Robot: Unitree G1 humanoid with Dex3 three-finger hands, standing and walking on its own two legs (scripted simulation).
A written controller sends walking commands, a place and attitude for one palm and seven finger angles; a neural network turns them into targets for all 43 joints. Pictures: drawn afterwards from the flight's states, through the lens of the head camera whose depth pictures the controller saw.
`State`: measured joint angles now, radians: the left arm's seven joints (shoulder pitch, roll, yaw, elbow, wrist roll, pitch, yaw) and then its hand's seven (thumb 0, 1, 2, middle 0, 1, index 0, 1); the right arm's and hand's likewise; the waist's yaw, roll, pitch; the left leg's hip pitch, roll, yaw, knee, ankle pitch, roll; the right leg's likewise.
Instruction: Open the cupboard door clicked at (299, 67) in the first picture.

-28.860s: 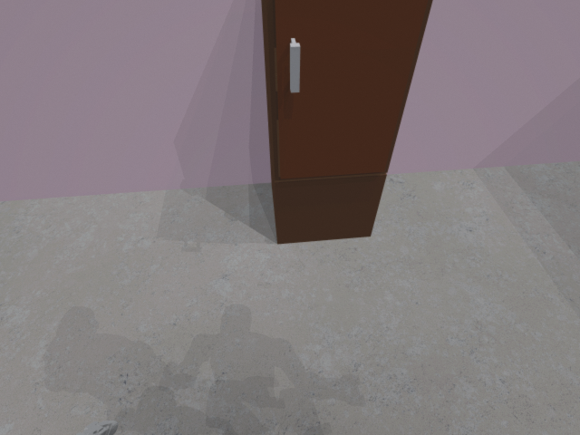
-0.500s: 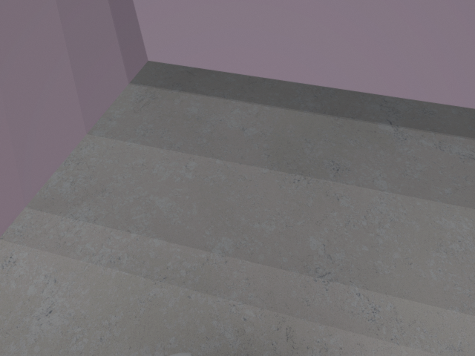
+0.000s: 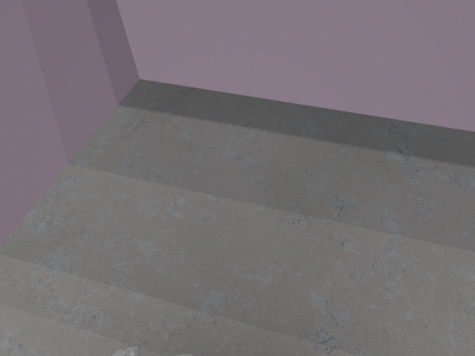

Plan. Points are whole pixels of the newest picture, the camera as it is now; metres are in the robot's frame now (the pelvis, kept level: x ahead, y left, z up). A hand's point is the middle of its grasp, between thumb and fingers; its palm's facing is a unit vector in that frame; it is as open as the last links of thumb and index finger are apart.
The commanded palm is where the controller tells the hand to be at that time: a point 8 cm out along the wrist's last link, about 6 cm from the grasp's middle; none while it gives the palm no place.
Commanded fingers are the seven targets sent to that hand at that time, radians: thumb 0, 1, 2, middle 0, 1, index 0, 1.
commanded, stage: turn to face it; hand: left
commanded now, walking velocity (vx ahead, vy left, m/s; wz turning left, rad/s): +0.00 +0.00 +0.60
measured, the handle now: out of the picture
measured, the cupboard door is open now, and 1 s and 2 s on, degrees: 45 45 45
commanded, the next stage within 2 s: none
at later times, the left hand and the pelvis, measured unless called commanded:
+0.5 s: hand (146, 327) +0.19 +0.19 -0.15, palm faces +0.27 -0.93 -0.26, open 7.4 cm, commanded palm none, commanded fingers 0.00 0.90 0.90 -0.20 -0.30 -0.20 -0.30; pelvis +0.12 -0.04 +0.00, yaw +15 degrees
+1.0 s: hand out of the picture +0.10 +0.17 -0.16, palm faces +0.57 -0.77 -0.27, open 7.4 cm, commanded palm none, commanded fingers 0.00 0.90 0.90 -0.20 -0.30 -0.20 -0.30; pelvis +0.16 -0.06 +0.00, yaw +34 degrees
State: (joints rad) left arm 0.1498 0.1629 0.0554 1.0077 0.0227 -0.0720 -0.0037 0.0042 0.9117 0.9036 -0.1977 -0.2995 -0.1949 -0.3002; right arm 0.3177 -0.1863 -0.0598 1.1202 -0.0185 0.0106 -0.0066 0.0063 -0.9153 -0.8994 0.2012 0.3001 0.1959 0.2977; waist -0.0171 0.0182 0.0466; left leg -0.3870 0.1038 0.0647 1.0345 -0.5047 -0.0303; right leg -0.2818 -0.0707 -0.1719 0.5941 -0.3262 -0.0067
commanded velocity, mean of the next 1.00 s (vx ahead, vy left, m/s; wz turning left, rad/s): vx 0.00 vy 0.00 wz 0.60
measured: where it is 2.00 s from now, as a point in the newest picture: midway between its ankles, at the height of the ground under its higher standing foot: outside the picture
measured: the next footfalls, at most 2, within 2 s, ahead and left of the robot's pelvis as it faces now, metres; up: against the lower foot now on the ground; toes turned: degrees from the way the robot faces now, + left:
left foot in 0.16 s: +0.16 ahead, +0.11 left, +0.00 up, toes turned +12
right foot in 0.48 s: +0.21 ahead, -0.16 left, +0.00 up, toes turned +12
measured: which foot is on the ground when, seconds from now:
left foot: up 0.00-0.14, down 0.16-0.48, up 0.50-0.78, down 0.80-1.00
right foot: down 0.00-0.16, up 0.18-0.46, down 0.48-0.78, up 0.80-1.00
